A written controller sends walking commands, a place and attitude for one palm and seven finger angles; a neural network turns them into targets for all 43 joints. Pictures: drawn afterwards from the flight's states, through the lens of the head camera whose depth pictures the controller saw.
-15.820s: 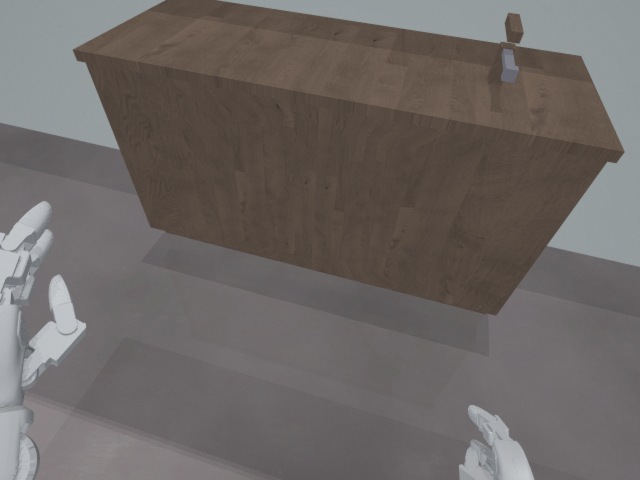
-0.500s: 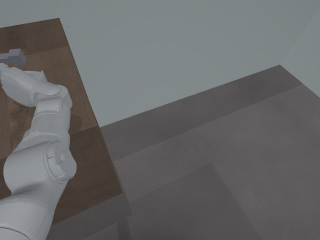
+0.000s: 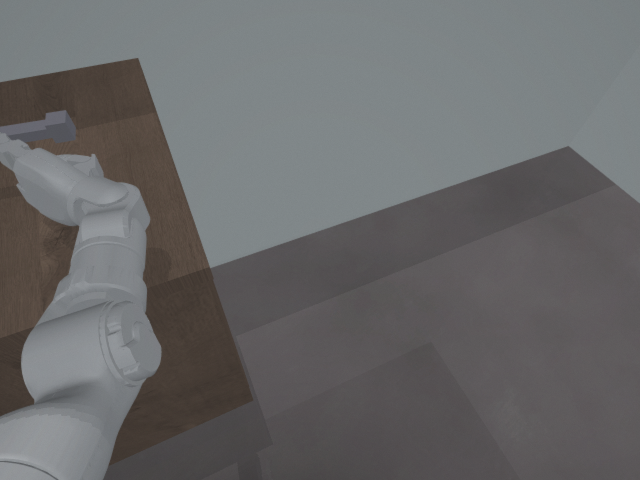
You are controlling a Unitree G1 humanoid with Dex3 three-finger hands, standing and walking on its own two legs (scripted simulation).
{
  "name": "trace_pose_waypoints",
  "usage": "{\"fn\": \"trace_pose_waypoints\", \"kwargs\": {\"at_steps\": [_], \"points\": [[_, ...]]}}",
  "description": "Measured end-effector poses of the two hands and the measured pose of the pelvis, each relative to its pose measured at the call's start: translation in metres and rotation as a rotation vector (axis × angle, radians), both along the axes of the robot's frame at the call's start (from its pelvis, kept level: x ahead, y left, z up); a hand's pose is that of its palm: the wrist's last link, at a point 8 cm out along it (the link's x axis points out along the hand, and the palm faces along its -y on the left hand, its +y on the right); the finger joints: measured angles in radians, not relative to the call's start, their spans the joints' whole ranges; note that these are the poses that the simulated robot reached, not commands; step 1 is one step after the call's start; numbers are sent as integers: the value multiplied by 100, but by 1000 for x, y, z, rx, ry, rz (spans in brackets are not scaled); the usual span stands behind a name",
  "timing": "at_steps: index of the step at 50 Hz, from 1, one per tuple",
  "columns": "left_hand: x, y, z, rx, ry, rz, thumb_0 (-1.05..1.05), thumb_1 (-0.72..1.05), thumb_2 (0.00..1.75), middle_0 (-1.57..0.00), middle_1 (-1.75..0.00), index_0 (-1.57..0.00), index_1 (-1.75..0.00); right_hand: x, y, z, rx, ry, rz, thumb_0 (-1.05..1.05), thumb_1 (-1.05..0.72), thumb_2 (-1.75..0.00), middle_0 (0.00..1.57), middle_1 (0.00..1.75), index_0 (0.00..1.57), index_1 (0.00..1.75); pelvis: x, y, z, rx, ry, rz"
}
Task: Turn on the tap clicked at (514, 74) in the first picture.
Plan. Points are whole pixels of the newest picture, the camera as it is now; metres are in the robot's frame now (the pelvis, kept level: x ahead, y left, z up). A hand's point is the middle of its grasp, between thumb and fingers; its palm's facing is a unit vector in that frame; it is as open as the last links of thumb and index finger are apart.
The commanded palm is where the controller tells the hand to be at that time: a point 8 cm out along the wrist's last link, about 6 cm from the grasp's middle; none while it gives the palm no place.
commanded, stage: lift the hand up off the lever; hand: left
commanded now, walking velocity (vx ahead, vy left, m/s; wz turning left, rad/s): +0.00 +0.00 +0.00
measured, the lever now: (60, 126) +0.56 +0.31 +0.13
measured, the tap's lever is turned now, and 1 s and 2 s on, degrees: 85 85 85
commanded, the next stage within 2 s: draw the hand back beside the body in 1.92 s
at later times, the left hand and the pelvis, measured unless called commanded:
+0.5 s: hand (85, 159) +0.48 +0.25 +0.14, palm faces +0.84 -0.52 -0.14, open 7.8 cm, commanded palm +0.42 +0.26 +0.15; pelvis -0.01 +0.00 +0.00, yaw +0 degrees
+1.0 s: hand (70, 153) +0.46 +0.26 +0.17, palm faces +0.84 -0.53 -0.12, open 7.8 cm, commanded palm +0.41 +0.26 +0.17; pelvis -0.02 +0.00 +0.01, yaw +0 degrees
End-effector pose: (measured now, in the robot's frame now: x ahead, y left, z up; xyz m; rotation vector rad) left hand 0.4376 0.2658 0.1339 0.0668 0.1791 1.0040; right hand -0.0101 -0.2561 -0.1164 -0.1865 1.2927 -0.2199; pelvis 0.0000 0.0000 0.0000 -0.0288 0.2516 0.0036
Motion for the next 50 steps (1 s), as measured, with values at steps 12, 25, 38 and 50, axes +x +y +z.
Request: {"fn": "trace_pose_waypoints", "kwargs": {"at_steps": [12, 25, 38, 50], "points": [[-9, 1, 11, 6, -7, 2, 2, 90, 90, -15, -15, -16, -15, 18, 0, 2, -5, -55, 27, 1, -91, -90, 20, 30, 20, 30, -4, 2, 2, 2, -18, 5], [-14, -3, 21, -3, 5, 15, 2, 90, 90, -15, -15, -16, -15, 6, -2, 3, -11, -62, 13, 1, -91, -90, 20, 30, 20, 30, -12, -1, 4, 4, -30, -1], [-22, 0, 31, -9, -2, 12, 2, 90, 90, -15, -15, -16, -15, -7, -6, 6, -18, -58, 3, 1, -91, -90, 20, 30, 20, 30, -17, -3, 7, 5, -51, 1], [-29, 1, 41, -7, -16, 3, 2, 90, 90, -15, -15, -16, -15, 5, -5, 8, -19, -101, 20, 1, -91, -90, 20, 30, 20, 30, -19, -2, 10, 6, -71, 5]]}}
